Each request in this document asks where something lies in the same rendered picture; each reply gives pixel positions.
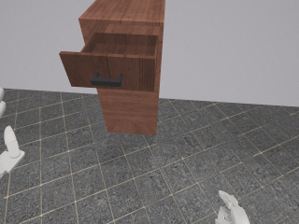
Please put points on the cabinet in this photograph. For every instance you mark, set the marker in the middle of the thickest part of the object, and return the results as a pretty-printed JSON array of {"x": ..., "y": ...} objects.
[{"x": 127, "y": 111}]

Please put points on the right robot hand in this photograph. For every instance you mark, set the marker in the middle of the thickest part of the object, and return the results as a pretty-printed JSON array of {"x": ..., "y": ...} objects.
[{"x": 236, "y": 215}]

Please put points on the drawer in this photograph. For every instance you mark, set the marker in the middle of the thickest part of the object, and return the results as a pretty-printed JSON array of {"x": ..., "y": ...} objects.
[{"x": 111, "y": 54}]

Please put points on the handle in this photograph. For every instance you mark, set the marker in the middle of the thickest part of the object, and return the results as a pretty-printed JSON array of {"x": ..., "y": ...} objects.
[{"x": 108, "y": 82}]

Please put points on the left robot hand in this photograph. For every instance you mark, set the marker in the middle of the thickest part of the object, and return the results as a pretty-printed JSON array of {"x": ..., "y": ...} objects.
[{"x": 11, "y": 158}]

